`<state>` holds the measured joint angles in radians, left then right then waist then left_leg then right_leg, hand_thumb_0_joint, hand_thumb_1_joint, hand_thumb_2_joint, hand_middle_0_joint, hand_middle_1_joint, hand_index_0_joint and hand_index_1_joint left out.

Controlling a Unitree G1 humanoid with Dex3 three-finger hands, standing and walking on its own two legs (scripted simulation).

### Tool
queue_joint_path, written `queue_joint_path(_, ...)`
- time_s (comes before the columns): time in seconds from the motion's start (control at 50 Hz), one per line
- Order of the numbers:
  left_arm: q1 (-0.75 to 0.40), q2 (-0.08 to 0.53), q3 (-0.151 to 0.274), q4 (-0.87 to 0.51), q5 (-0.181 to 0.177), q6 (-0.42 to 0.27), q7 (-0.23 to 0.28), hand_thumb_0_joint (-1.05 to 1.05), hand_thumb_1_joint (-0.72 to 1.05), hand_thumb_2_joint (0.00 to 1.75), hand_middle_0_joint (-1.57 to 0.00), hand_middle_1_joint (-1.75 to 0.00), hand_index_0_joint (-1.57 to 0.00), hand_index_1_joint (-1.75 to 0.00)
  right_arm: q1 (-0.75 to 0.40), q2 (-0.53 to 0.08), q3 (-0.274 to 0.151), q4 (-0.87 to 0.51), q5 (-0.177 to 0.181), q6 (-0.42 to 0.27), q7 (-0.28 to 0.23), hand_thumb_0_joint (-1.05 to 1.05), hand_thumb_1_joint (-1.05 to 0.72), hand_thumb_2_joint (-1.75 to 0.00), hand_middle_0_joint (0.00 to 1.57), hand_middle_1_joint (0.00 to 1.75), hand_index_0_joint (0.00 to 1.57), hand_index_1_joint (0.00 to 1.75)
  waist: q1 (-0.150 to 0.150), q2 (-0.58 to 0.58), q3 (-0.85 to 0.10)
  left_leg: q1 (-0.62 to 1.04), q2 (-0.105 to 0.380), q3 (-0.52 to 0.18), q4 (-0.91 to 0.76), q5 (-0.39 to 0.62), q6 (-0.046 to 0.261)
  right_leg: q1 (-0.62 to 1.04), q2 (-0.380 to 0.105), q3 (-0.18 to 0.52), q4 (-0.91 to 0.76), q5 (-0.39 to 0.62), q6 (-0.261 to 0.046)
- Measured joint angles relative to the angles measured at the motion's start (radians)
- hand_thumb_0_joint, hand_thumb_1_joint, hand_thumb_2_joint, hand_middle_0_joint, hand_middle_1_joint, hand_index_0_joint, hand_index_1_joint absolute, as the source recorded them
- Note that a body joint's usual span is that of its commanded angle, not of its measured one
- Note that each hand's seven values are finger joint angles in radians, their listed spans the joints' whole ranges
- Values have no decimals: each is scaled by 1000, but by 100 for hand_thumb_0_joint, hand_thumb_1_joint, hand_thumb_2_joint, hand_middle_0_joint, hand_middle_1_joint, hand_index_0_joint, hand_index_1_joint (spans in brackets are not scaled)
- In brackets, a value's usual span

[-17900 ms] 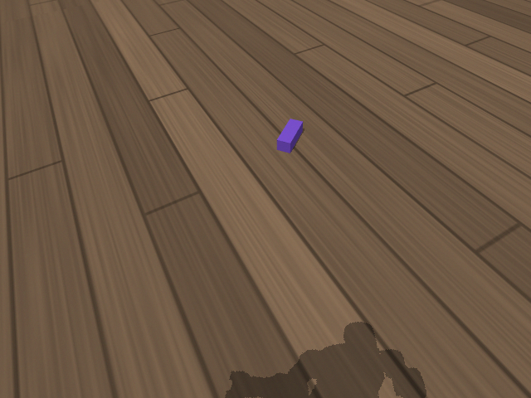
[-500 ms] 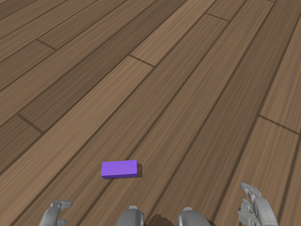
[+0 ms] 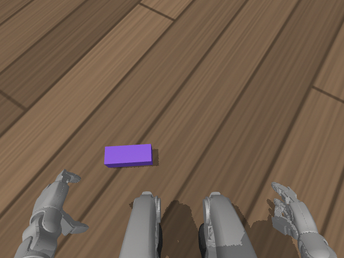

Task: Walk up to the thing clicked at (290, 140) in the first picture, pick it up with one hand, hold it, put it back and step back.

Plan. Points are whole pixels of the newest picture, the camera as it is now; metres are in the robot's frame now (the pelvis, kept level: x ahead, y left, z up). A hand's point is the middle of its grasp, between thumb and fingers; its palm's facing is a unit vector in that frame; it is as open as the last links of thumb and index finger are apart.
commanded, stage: rise first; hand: left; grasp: from above
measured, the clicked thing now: (129, 155) +0.47 +0.23 -0.53
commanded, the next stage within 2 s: none
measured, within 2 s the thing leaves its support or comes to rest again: neither
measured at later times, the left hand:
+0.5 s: hand (95, 172) +0.35 +0.29 -0.30, palm faces -0.47 -0.20 -0.86, open 14.1 cm
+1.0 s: hand (104, 162) +0.40 +0.29 -0.37, palm faces -0.46 -0.02 -0.89, open 14.2 cm
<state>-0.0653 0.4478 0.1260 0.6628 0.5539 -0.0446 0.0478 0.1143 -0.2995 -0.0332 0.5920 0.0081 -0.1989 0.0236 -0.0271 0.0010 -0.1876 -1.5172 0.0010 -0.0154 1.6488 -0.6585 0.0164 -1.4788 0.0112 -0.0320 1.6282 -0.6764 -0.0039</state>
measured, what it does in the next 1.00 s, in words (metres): lowers itself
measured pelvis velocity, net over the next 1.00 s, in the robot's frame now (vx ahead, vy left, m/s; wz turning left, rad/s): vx -0.05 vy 0.00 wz -0.10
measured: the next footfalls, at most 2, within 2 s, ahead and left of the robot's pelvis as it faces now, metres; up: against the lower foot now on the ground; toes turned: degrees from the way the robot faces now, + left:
none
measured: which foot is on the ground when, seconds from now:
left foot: down 0.00-1.00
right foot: down 0.00-1.00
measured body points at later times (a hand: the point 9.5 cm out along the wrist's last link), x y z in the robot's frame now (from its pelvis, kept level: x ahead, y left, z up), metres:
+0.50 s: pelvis -0.06 +0.00 -0.15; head +0.16 +0.03 +0.24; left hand +0.37 +0.30 -0.25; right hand +0.02 -0.28 -0.28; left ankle +0.04 +0.11 -0.53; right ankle +0.04 -0.12 -0.53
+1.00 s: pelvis -0.05 +0.00 -0.20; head +0.20 +0.04 +0.17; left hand +0.42 +0.29 -0.31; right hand +0.01 -0.28 -0.33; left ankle +0.04 +0.11 -0.53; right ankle +0.04 -0.12 -0.53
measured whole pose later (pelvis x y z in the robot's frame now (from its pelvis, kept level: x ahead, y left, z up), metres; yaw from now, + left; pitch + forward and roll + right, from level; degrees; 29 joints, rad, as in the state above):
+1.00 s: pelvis -0.05 +0.00 -0.20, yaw -6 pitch +35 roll -7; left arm -0.86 0.74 0.13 1.35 1.27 -0.28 0.38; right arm 0.11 -0.26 0.02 0.75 -0.12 -0.04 0.12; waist -0.16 -0.01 -0.07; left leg -2.25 0.02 -0.08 2.30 -0.68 0.03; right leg -2.17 0.03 -0.11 2.23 -0.69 0.00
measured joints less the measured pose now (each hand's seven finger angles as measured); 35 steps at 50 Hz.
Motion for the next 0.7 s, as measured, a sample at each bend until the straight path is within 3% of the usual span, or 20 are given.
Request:
queue_joint_path(0.2,-322,80,-9,202,213,-100,69,0,-57,100,-10,-108,-10,-108,-23,-1,-16,84,-13,38,32,1,-93,-90,20,30,20,30,4,17,25,-332,8,-16,270,-10,-5,-329,5,-21,269,-12,-12)
queue_joint_path(0.34,-502,139,-1,364,340,-157,116,0,-54,102,-8,-106,-8,-106,12,21,-6,122,-32,74,40,1,-90,-90,20,30,20,30,-25,18,47,-472,15,-34,386,5,-7,-464,11,-40,375,8,-16)
queue_joint_path(0.54,-639,220,1,532,506,-210,191,0,-53,103,-7,-103,-6,-103,57,24,12,149,-61,132,55,1,-88,-89,20,30,20,30,-86,6,62,-592,18,-52,499,11,5,-567,14,-60,465,20,-6)
queue_joint_path(0.7,-708,256,-11,602,612,-226,253,0,-54,103,-7,-101,-7,-101,51,22,26,165,-85,151,69,1,-89,-89,20,30,20,30,-117,-3,71,-666,13,-55,572,1,15,-629,9,-64,529,8,5)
